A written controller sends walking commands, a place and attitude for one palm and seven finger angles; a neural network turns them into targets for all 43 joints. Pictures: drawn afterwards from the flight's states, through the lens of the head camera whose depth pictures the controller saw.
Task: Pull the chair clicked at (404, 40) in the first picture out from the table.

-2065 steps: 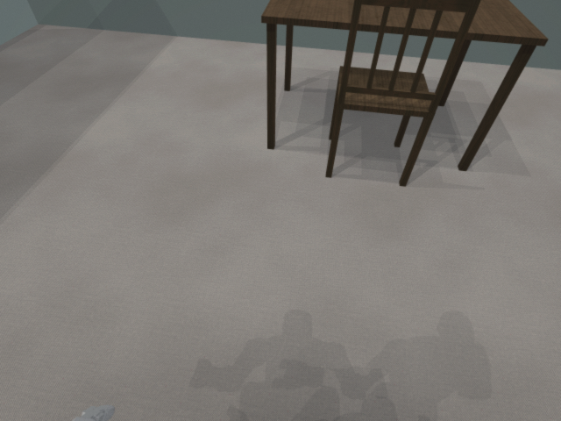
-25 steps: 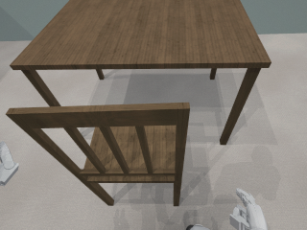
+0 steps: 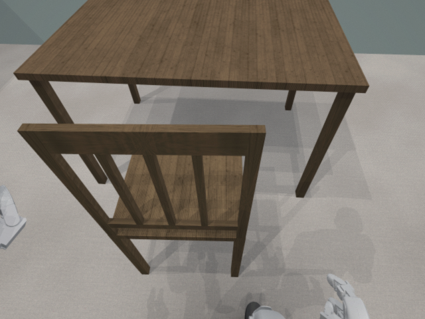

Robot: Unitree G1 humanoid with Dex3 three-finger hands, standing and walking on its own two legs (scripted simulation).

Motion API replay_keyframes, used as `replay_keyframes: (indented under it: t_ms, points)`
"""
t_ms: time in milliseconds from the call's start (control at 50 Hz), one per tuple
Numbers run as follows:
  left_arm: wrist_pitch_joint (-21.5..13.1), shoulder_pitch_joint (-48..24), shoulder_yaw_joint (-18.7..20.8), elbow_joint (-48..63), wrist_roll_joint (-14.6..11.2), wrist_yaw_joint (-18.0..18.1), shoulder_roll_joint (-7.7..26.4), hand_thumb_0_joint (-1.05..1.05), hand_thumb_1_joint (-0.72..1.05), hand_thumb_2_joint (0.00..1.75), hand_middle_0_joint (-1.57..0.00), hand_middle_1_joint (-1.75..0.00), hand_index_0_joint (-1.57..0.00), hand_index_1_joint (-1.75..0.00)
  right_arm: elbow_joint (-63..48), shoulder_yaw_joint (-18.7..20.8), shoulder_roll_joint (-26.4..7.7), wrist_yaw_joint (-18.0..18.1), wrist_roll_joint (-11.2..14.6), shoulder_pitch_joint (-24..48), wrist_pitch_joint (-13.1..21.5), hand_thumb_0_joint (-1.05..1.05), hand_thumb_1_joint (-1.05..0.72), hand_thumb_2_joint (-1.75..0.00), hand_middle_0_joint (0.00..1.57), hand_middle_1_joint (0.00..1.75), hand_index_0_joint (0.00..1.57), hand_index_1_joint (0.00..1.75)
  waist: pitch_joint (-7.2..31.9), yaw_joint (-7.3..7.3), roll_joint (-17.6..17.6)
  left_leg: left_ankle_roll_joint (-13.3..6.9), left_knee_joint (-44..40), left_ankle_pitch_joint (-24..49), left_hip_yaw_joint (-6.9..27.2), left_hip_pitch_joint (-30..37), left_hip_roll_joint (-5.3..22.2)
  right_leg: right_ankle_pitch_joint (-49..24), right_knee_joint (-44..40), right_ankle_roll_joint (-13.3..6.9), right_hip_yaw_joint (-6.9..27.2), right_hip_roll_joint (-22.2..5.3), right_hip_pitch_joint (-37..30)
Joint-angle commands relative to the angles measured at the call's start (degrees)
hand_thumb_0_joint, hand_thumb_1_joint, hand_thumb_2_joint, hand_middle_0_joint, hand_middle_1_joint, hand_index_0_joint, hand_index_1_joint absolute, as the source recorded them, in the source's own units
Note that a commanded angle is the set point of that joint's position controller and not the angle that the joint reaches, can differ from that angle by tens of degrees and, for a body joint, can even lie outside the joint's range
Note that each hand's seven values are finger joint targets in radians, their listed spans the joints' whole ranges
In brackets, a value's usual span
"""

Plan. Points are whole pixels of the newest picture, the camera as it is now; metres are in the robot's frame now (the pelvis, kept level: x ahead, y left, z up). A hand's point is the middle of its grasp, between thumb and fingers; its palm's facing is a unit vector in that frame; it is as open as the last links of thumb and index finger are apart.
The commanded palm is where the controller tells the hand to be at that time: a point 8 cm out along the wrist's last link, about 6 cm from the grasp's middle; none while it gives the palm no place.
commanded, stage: step back with the hand held close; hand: left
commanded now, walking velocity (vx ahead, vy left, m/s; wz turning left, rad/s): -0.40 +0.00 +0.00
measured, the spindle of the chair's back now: (162, 193) +0.39 +0.15 -0.06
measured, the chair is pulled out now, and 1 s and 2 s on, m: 0.25 0.25 0.25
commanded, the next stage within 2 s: stop stepping back and stand still in 1.04 s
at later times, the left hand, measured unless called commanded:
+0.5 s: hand (11, 224) +0.20 +0.27 +0.17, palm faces +0.43 -0.70 -0.57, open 7.4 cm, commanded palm +0.13 +0.31 +0.19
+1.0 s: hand out of the picture +0.14 +0.25 +0.20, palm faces +0.32 -0.74 -0.59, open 7.4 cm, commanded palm +0.08 +0.30 +0.19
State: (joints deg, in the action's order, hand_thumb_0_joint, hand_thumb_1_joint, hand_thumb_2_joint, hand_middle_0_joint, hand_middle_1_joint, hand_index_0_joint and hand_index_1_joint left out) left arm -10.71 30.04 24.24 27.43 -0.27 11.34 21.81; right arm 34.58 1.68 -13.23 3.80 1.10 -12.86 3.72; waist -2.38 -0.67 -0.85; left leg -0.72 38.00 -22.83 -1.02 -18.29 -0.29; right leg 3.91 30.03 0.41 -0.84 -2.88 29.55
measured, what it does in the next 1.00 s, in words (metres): steps on the spot: right foot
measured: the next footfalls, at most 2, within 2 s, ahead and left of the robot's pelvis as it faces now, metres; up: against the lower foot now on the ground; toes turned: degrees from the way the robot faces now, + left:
right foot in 0.60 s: +0.06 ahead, -0.13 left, +0.00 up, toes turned -2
right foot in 1.06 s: -0.05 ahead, -0.15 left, +0.00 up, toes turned -7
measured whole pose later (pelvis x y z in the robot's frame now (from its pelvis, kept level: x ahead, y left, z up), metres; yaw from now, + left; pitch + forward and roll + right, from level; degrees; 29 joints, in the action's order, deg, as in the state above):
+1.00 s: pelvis -0.07 +0.00 +0.01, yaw -2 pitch +2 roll -1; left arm -16.5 34.9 30.6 37.8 -2.2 8.1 29.0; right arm 36.1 2.7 -8.4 2.2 0.1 -8.3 10.8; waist -7.4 -1.4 1.7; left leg 1.3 31.3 -11.2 -4.3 -21.4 6.0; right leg 23.5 47.4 0.0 -2.5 -0.5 25.7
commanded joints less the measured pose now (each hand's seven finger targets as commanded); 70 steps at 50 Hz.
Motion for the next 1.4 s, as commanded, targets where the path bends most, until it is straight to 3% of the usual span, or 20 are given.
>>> replay_keyframes:
  t_ms: [0, 100, 160, 280, 320, 360, 420, 540, 580, 620, 760, 820, 940, 1020, 1060, 1100, 1160, 1240, 1300, 1380]
  points:
    - [-5.1, -0.4, 10.9, 17.2, -0.1, 1.9, 14.3, 0.00, 0.90, 0.90, -0.20, -0.30, -0.20, -0.30, -9.4, 2.1, -6.4, 0.5, -0.3, 4.5, 3.6, 0.00, -0.90, -0.90, 0.20, 0.30, 0.20, 0.30, 7.1, 0.19, -3.2, -4.5, -15.2, -10.9, 7.5, -14.0, 7.0, 15.2, -1.9, -0.7, 7.3, -3.5, -18.4]
    - [-5.4, 3.5, 12.9, 15.3, -0.6, 1.6, 12.7, 0.00, 0.90, 0.90, -0.20, -0.30, -0.20, -0.30, -8.5, 3.6, -5.5, 0.4, -0.2, 4.9, 4.7, 0.00, -0.90, -0.90, 0.20, 0.30, 0.20, 0.30, 9.9, 0.36, -5.8, -4.1, -13.0, 1.1, 6.4, -16.0, 9.6, -3.4, 8.5, -0.3, 4.9, -1.9, -22.2]
    - [-6.2, 0.3, 13.3, 14.0, -0.5, 1.4, 12.2, 0.00, 0.90, 0.90, -0.20, -0.30, -0.20, -0.30, -8.4, 3.6, -5.9, 0.4, -0.3, 5.1, 4.8, 0.00, -0.90, -0.90, 0.20, 0.30, 0.20, 0.30, 5.2, 0.53, -7.6, -5.3, -13.5, -13.4, 6.7, -25.2, 10.0, 2.8, 12.3, -0.7, 7.1, -1.5, -23.0]
    - [-4.0, -3.0, 10.5, 12.4, -1.2, 1.3, 13.8, 0.00, 0.90, 0.90, -0.20, -0.30, -0.20, -0.30, -6.2, 3.6, -5.1, -0.3, -0.6, 2.4, 3.1, 0.00, -0.90, -0.90, 0.20, 0.30, 0.20, 0.30, 7.9, 0.65, 12.9, -0.4, 6.6, -11.0, 0.3, -5.1, 0.3, 18.5, -17.2, -6.4, 21.7, -14.5, -8.6]
    - [-3.6, -1.2, 10.2, 13.8, -1.0, 1.4, 13.9, 0.00, 0.90, 0.90, -0.20, -0.30, -0.20, -0.30, -6.8, 2.8, -4.7, -0.6, -0.6, 3.6, 2.5, 0.00, -0.90, -0.90, 0.20, 0.30, 0.20, 0.30, 10.2, 0.38, 12.8, -0.8, 2.6, -8.6, 0.9, -2.2, 0.9, 15.0, -15.6, -6.4, 16.8, -14.7, -12.1]
    - [-4.4, 3.2, 11.3, 15.3, -1.2, 1.2, 14.0, 0.00, 0.90, 0.90, -0.20, -0.30, -0.20, -0.30, -7.3, 2.7, -4.8, -0.4, -0.4, 4.6, 2.2, 0.00, -0.90, -0.90, 0.20, 0.30, 0.20, 0.30, 10.9, 0.40, 8.0, -2.6, -10.7, -6.4, 4.2, -1.4, 4.0, 11.6, -8.1, -3.4, 10.6, -9.7, -13.0]
    - [-6.1, 4.1, 13.8, 19.2, -0.5, 1.6, 13.5, 0.00, 0.90, 0.90, -0.20, -0.30, -0.20, -0.30, -8.0, 3.3, -4.8, 0.3, -1.3, 7.9, 3.9, 0.00, -0.90, -0.90, 0.20, 0.30, 0.20, 0.30, 7.5, 1.34, -20.1, -9.5, -20.9, 8.4, 16.0, -10.9, 20.5, 18.8, 25.3, 1.4, 1.6, 3.2, -8.0]
    - [-6.5, 3.2, 10.4, 18.3, -2.0, 0.3, 10.6, 0.00, 0.90, 0.90, -0.20, -0.30, -0.20, -0.30, -4.2, 4.4, -4.4, -1.1, -0.8, 3.8, 7.1, 0.00, -0.90, -0.90, 0.20, 0.30, 0.20, 0.30, 8.8, -0.01, -10.9, -1.9, -2.4, 46.1, 4.3, 12.0, 16.8, 6.4, -2.4, -1.3, 0.2, -1.4, -6.5]
    - [-6.7, 1.2, 9.9, 15.6, -1.0, -0.3, 11.8, 0.00, 0.90, 0.90, -0.20, -0.30, -0.20, -0.30, -3.2, 3.8, -4.4, -0.8, -1.2, 3.4, 7.3, 0.00, -0.90, -0.90, 0.20, 0.30, 0.20, 0.30, 8.9, 0.64, -1.1, 0.3, 5.5, 33.2, 0.8, 6.4, 11.9, -20.9, -10.4, -2.8, 1.9, -5.3, -15.7]
    - [-7.0, -1.9, 9.3, 12.4, -1.1, -0.4, 12.8, 0.00, 0.90, 0.90, -0.20, -0.30, -0.20, -0.30, -4.2, 3.9, -4.1, -0.5, -1.3, 4.2, 7.1, 0.00, -0.90, -0.90, 0.20, 0.30, 0.20, 0.30, 9.3, 1.33, 14.3, 3.0, 14.4, -6.7, -0.9, -7.3, 2.6, -47.5, -7.9, -10.9, 17.1, -18.6, -21.1]
    - [-7.5, 9.5, 14.2, 20.7, -2.5, -0.3, 15.4, 0.00, 0.90, 0.90, -0.20, -0.30, -0.20, -0.30, -7.2, 1.6, -2.0, 1.0, -0.2, 7.3, 2.9, 0.00, -0.90, -0.90, 0.20, 0.30, 0.20, 0.30, 16.4, 0.92, 4.3, 1.3, -14.7, 14.4, -3.2, 4.5, 3.6, -31.6, 3.4, -3.6, 4.7, -10.7, -21.8]
    - [-9.5, 10.7, 14.9, 24.3, -2.6, -0.9, 16.1, 0.00, 0.90, 0.90, -0.20, -0.30, -0.20, -0.30, -6.8, 3.7, -3.6, 0.5, -1.0, 6.0, 6.4, 0.00, -0.90, -0.90, 0.20, 0.30, 0.20, 0.30, 15.4, 0.21, -14.6, -8.6, -16.3, 52.4, 12.3, 13.9, 24.0, 27.2, 24.7, 1.3, 2.2, 1.8, -0.9]
    - [-9.5, 4.4, 14.4, 21.5, -2.6, -1.6, 14.0, 0.00, 0.90, 0.90, -0.20, -0.30, -0.20, -0.30, -4.4, 4.4, -4.6, -1.5, -0.7, 3.7, 10.0, 0.00, -0.90, -0.90, 0.20, 0.30, 0.20, 0.30, 10.6, 0.54, -17.1, -3.8, -11.4, 46.3, 1.8, 10.7, 18.7, 18.5, 13.5, -1.6, 0.3, -0.4, -5.8]
    - [-7.3, 6.2, 12.6, 13.1, -2.9, -2.5, 12.9, 0.00, 0.90, 0.90, -0.20, -0.30, -0.20, -0.30, -5.2, 3.7, -5.1, -1.4, -0.3, 4.5, 9.7, 0.00, -0.90, -0.90, 0.20, 0.30, 0.20, 0.30, 6.5, 0.08, -8.1, -1.7, -7.3, 11.5, 3.8, -2.6, 15.8, 5.2, -3.7, -1.1, -1.5, -1.9, -18.1]
    - [-7.7, 3.3, 12.6, 11.2, -2.8, -2.6, 15.0, 0.00, 0.90, 0.90, -0.20, -0.30, -0.20, -0.30, -5.5, 3.4, -3.5, -1.3, -0.2, 4.4, 9.7, 0.00, -0.90, -0.90, 0.20, 0.30, 0.20, 0.30, 3.6, 1.09, 10.7, 1.7, 8.3, -5.7, -2.7, -6.1, 5.0, -3.4, -12.9, -5.5, 9.1, -11.6, -11.9]
    - [-7.1, 0.9, 10.2, 10.7, -3.1, -2.5, 14.0, 0.00, 0.90, 0.90, -0.20, -0.30, -0.20, -0.30, -4.4, 4.6, -3.6, -1.2, -0.1, 3.7, 8.9, 0.00, -0.90, -0.90, 0.20, 0.30, 0.20, 0.30, 7.6, 0.67, 21.0, 2.5, 30.9, -9.0, 3.4, -7.3, 0.6, -6.2, -17.1, -12.9, 18.0, -22.0, -9.2]
    - [-5.0, 6.3, 11.6, 9.2, -2.5, -1.9, 13.5, 0.00, 0.90, 0.90, -0.20, -0.30, -0.20, -0.30, -7.1, 1.6, -1.1, -0.4, 0.9, 7.2, 5.3, 0.00, -0.90, -0.90, 0.20, 0.30, 0.20, 0.30, 10.1, 2.09, 14.0, 2.6, 21.6, -3.6, 1.6, -4.7, 3.8, -3.3, -7.5, -8.5, 5.1, -13.5, -12.8]
    - [-5.4, 6.9, 11.0, 17.0, -2.3, -0.1, 15.6, 0.00, 0.90, 0.90, -0.20, -0.30, -0.20, -0.30, -7.9, 1.6, -4.1, 1.4, 0.2, 5.3, 5.1, 0.00, -0.90, -0.90, 0.20, 0.30, 0.20, 0.30, 9.2, 2.19, 4.5, -0.1, -12.4, -1.7, -3.2, 7.0, 2.3, 24.1, -6.9, -4.1, 5.1, -8.6, -9.7]
    - [-6.2, 4.5, 10.4, 23.9, -1.2, 0.7, 16.4, 0.00, 0.90, 0.90, -0.20, -0.30, -0.20, -0.30, -7.5, 2.3, -6.0, 1.6, -0.9, 3.7, 7.3, 0.00, -0.90, -0.90, 0.20, 0.30, 0.20, 0.30, 4.6, 1.77, -19.6, -7.6, -24.5, -1.2, 13.8, 3.9, 15.4, 26.0, 17.1, 0.3, -1.9, 3.1, -4.3]
    - [-5.6, -2.2, 11.1, 18.8, -0.4, 0.0, 16.9, 0.00, 0.90, 0.90, -0.20, -0.30, -0.20, -0.30, -5.3, 2.6, -5.2, -0.6, -0.2, 5.3, 8.1, 0.00, -0.90, -0.90, 0.20, 0.30, 0.20, 0.30, 0.8, 1.41, -18.9, -8.0, -23.6, -9.6, 8.9, -12.0, 13.3, 20.3, 26.4, 0.5, 1.5, 2.4, -10.9]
